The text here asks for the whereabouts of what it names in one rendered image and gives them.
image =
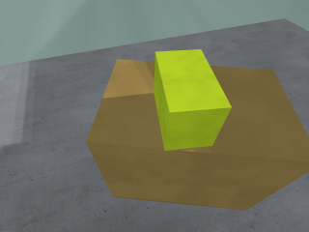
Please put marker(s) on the pedestal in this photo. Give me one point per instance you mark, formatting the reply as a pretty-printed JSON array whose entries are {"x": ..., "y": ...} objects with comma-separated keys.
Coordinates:
[{"x": 261, "y": 147}]

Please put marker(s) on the carton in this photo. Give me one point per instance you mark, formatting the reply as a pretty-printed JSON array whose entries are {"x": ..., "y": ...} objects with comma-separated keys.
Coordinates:
[{"x": 190, "y": 103}]

